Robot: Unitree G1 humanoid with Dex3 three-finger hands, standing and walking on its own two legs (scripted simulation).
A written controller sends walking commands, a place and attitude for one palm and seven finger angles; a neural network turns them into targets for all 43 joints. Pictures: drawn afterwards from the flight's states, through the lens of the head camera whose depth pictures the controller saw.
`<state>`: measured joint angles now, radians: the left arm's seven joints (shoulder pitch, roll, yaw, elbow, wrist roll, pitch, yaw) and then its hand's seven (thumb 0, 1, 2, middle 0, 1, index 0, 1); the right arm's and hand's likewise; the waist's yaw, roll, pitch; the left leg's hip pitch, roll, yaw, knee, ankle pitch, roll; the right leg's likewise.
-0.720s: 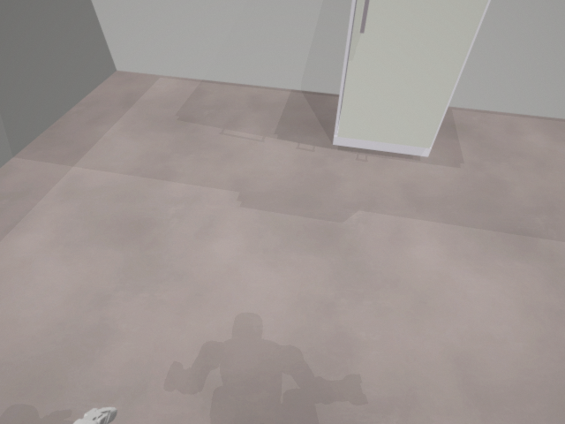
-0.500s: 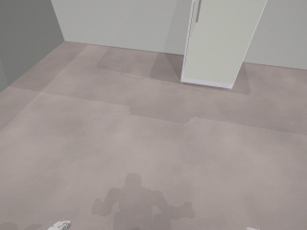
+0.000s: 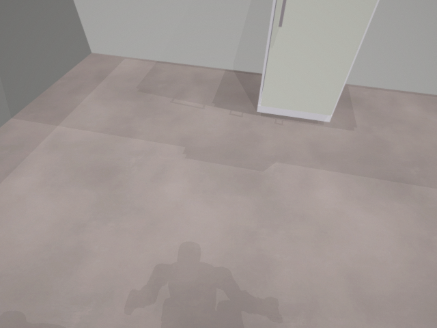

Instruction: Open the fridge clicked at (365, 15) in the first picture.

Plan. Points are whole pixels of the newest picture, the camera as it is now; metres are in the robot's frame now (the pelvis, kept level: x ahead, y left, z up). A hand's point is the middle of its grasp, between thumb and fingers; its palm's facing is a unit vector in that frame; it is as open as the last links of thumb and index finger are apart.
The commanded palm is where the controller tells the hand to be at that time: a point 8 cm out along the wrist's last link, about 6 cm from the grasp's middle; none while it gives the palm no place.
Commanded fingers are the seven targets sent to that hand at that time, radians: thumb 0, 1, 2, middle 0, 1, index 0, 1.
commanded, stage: stand and wait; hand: left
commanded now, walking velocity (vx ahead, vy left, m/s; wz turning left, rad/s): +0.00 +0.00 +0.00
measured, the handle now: out of the picture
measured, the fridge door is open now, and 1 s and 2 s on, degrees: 0 0 0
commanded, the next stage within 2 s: look at it before walking up in 0.12 s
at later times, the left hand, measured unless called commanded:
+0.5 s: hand out of the picture +0.08 +0.25 -0.15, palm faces -0.03 -0.94 -0.33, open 7.4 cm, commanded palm none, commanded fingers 0.00 0.90 0.90 -0.20 -0.30 -0.20 -0.30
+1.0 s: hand out of the picture +0.08 +0.25 -0.15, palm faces -0.03 -0.94 -0.34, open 7.4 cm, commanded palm none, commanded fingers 0.00 0.90 0.90 -0.20 -0.30 -0.20 -0.30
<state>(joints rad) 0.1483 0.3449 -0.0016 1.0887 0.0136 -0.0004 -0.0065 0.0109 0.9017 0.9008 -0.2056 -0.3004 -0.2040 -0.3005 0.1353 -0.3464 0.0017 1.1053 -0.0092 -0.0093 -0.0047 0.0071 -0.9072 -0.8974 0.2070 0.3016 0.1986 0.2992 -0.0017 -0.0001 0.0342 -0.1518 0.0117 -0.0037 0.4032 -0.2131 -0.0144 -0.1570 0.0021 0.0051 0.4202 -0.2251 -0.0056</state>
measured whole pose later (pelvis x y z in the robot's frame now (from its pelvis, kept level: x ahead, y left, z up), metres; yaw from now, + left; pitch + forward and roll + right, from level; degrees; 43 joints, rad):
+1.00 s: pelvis +0.00 +0.00 +0.00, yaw +0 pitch -2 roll +0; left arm 0.14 0.34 -0.01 1.09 0.02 -0.01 -0.01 0.01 0.90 0.90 -0.21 -0.30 -0.20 -0.30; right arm 0.11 -0.34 0.01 1.11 -0.01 -0.01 0.00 0.01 -0.91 -0.90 0.21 0.30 0.20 0.30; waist 0.00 0.00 0.03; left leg -0.13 0.02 0.00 0.36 -0.20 -0.02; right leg -0.14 0.01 0.01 0.38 -0.21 -0.01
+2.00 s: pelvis +0.07 -0.02 -0.02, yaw -6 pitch -1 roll +0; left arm 0.37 0.18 0.03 1.06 0.03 -0.04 -0.02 0.01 0.90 0.90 -0.20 -0.30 -0.20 -0.30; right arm 0.31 -0.23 -0.02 1.11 -0.02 0.00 0.00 0.01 -0.91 -0.90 0.21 0.30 0.20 0.30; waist 0.02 0.03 0.02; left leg -0.27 0.09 0.07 0.87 -0.48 -0.02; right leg -0.21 0.04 -0.03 0.63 -0.40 -0.05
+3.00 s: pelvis +0.46 -0.09 -0.01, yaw -23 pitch -1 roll -1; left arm 0.16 0.14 0.07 1.00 0.01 -0.08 0.00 -0.01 0.93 0.90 -0.20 -0.30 -0.20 -0.30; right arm 0.40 -0.14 -0.04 1.15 -0.02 -0.02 0.00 0.01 -0.91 -0.90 0.20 0.30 0.19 0.30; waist -0.05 0.02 0.07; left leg -0.41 0.14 0.09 1.19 -0.38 -0.01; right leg -0.26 -0.02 -0.15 0.54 -0.25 -0.04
